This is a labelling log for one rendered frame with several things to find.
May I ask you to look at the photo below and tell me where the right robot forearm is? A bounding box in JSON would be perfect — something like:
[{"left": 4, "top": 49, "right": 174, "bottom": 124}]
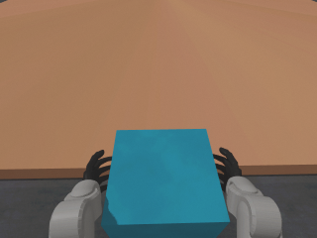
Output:
[{"left": 225, "top": 176, "right": 283, "bottom": 238}]

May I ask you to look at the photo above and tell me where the robot right hand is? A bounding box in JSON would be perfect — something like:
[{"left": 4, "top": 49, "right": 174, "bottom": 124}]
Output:
[{"left": 213, "top": 147, "right": 242, "bottom": 192}]

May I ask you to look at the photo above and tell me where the left robot forearm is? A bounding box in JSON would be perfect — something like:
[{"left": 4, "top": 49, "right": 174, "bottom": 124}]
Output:
[{"left": 49, "top": 179, "right": 102, "bottom": 238}]

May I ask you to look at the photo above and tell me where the robot left hand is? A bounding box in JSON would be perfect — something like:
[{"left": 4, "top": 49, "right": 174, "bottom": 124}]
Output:
[{"left": 82, "top": 150, "right": 112, "bottom": 192}]

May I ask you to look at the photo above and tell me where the carton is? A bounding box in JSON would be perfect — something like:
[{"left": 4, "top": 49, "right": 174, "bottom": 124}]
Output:
[{"left": 101, "top": 129, "right": 230, "bottom": 238}]

